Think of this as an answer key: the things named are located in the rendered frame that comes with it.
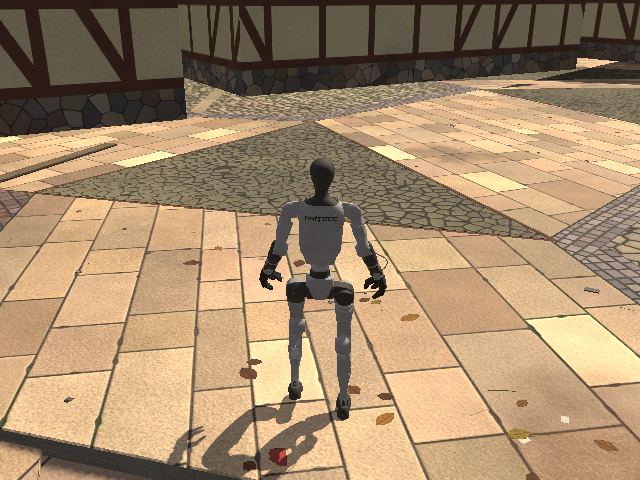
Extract robot right hand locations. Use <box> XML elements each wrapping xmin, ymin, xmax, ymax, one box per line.
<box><xmin>364</xmin><ymin>275</ymin><xmax>387</xmax><ymax>299</ymax></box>

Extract left robot upper arm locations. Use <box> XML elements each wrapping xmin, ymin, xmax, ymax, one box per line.
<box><xmin>272</xmin><ymin>201</ymin><xmax>301</xmax><ymax>256</ymax></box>

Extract robot left forearm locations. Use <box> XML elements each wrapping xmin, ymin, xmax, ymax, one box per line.
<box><xmin>262</xmin><ymin>240</ymin><xmax>282</xmax><ymax>275</ymax></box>

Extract robot left shin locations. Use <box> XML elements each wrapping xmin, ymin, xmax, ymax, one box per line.
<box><xmin>288</xmin><ymin>318</ymin><xmax>302</xmax><ymax>387</ymax></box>

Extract right robot upper arm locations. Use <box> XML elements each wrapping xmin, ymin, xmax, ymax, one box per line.
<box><xmin>342</xmin><ymin>202</ymin><xmax>372</xmax><ymax>257</ymax></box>

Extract humanoid robot head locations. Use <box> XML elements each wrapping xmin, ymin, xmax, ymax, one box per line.
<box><xmin>304</xmin><ymin>158</ymin><xmax>339</xmax><ymax>206</ymax></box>

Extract robot right forearm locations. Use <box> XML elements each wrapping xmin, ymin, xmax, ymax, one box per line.
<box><xmin>362</xmin><ymin>241</ymin><xmax>384</xmax><ymax>280</ymax></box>

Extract robot left hand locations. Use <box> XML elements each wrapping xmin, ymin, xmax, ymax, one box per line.
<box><xmin>259</xmin><ymin>269</ymin><xmax>282</xmax><ymax>290</ymax></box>

